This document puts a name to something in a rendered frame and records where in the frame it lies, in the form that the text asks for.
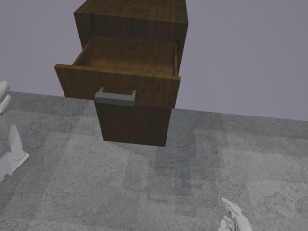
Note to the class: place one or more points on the handle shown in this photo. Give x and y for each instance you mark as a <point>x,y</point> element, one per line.
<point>115,99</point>

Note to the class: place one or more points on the right robot hand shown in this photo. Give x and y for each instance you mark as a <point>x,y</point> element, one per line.
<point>240,222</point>

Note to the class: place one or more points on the drawer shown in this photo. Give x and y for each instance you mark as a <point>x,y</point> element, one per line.
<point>122,65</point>

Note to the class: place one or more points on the left robot hand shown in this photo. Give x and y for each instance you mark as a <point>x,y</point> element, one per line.
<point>11,161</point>

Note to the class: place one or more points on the cabinet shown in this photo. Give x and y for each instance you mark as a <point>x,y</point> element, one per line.
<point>150,20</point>

